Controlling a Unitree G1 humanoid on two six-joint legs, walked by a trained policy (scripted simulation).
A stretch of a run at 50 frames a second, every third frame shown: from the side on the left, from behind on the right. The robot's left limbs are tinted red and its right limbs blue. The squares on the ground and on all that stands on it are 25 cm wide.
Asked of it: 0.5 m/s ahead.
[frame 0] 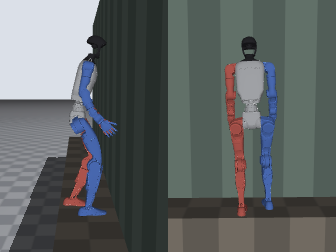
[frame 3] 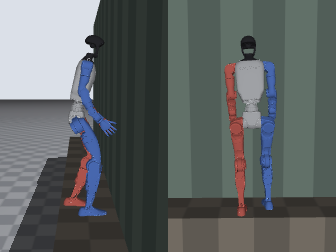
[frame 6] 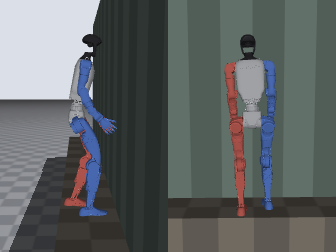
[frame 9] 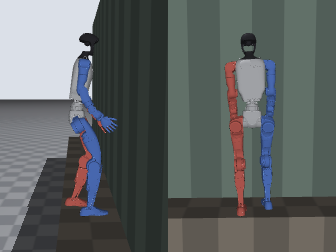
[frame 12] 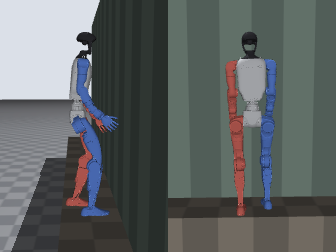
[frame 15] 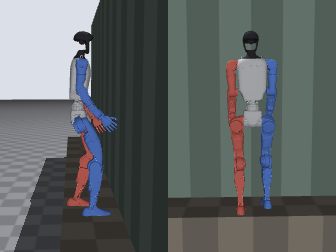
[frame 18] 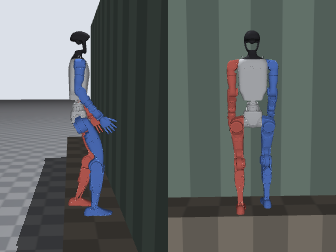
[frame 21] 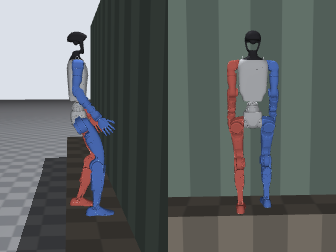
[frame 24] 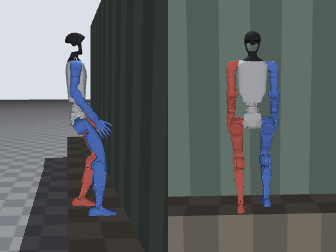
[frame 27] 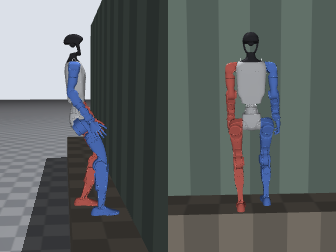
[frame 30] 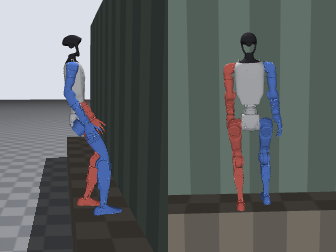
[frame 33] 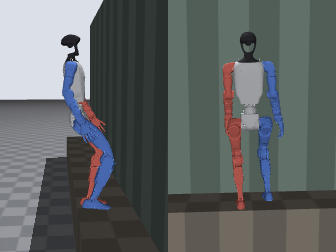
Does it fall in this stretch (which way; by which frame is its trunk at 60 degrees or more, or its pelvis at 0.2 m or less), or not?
no
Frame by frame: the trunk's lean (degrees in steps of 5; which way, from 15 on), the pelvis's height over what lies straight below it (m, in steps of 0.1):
0: 15 forward, 0.8
3: 15 forward, 0.8
6: 15 forward, 0.8
9: 10, 0.8
12: 10, 0.8
15: 5, 0.8
18: 0, 0.8
21: 0, 0.8
24: 0, 0.8
27: 5, 0.8
30: 5, 0.7
33: 5, 0.7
